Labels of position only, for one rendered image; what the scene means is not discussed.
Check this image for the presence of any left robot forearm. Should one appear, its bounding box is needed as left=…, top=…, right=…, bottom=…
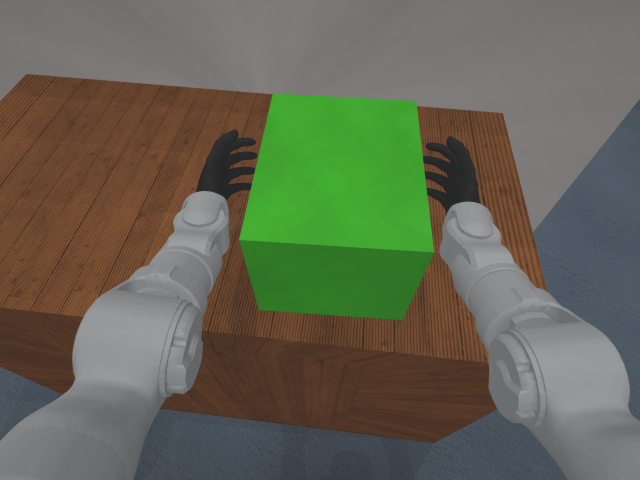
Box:
left=72, top=191, right=230, bottom=376

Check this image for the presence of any robot left upper arm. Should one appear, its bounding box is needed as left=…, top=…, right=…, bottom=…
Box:
left=0, top=289, right=203, bottom=480

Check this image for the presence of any robot right hand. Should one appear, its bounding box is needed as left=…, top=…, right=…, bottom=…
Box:
left=423, top=136, right=480, bottom=214

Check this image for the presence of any carton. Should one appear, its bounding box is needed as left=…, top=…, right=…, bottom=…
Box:
left=239, top=93, right=434, bottom=320

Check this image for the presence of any right robot forearm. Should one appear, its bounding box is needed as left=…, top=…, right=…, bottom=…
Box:
left=439, top=202, right=630, bottom=403

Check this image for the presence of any robot right upper arm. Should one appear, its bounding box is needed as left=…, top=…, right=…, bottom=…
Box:
left=488, top=322, right=640, bottom=480

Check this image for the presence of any pedestal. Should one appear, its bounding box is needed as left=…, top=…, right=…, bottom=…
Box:
left=0, top=74, right=548, bottom=443

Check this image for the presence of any robot left hand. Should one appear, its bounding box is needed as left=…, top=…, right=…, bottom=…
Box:
left=196, top=130, right=257, bottom=201

